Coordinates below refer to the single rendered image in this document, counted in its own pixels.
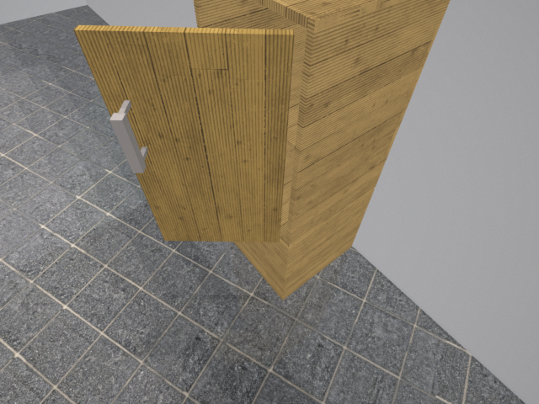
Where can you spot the handle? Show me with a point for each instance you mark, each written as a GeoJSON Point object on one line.
{"type": "Point", "coordinates": [127, 140]}

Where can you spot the cupboard door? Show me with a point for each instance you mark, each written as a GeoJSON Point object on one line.
{"type": "Point", "coordinates": [212, 107]}

